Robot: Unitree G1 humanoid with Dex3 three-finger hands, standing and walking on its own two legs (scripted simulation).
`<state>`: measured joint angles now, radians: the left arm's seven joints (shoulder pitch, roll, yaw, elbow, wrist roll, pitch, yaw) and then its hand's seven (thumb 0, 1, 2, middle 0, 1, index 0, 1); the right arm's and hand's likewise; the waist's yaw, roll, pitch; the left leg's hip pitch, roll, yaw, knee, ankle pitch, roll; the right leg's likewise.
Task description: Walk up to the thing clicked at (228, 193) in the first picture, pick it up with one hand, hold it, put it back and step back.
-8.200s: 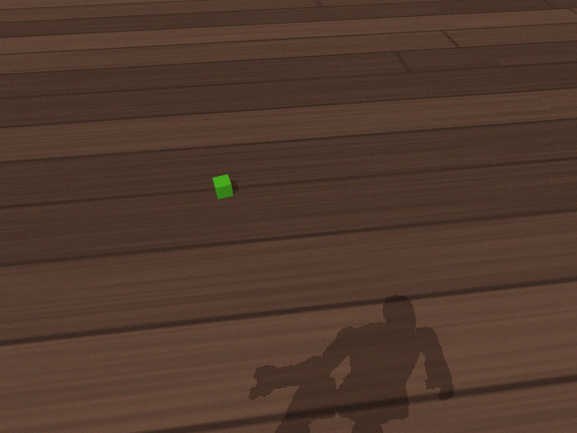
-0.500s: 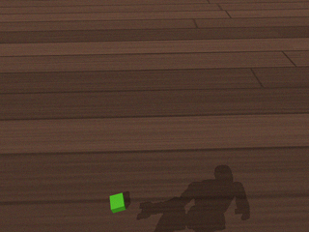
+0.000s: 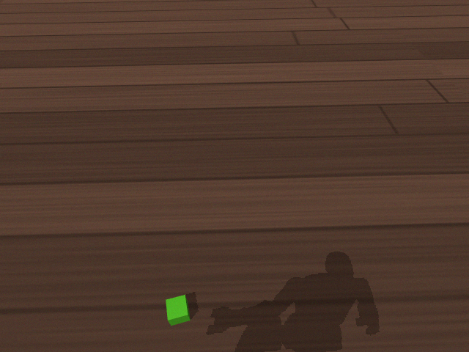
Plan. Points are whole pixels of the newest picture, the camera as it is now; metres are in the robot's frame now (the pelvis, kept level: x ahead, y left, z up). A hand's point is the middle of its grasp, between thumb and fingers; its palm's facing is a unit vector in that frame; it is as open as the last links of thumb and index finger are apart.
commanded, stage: stand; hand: left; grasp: from above
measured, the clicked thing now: (178, 310) +0.40 +0.24 -0.74
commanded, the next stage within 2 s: rise first in 0.08 s
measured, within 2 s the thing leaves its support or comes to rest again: neither
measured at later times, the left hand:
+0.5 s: hand out of the picture +0.14 +0.25 -0.17, palm faces -0.06 -0.92 -0.38, open 10.3 cm
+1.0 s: hand out of the picture +0.11 +0.27 -0.26, palm faces -0.22 -0.82 -0.53, open 14.1 cm
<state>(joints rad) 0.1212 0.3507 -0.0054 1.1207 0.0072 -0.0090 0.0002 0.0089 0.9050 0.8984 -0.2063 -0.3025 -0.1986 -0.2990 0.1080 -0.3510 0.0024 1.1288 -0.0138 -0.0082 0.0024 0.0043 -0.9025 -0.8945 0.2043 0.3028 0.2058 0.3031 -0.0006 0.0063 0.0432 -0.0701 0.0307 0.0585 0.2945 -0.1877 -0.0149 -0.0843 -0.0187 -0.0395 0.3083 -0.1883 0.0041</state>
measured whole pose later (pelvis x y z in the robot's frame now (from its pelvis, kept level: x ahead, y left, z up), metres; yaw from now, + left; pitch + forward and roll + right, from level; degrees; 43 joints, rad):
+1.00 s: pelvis -0.03 +0.01 -0.11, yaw +1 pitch +20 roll -1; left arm 0.17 0.33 0.12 0.60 0.34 0.13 0.05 0.00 -0.51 0.96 -0.07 -1.09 -0.07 -1.07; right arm 0.17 -0.25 -0.03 0.58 0.00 -0.17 -0.03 0.01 -0.89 -0.89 0.20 0.30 0.20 0.30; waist -0.02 0.00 -0.12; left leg -1.00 0.04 0.01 1.20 -0.55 0.00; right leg -0.98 -0.04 -0.05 1.17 -0.53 0.01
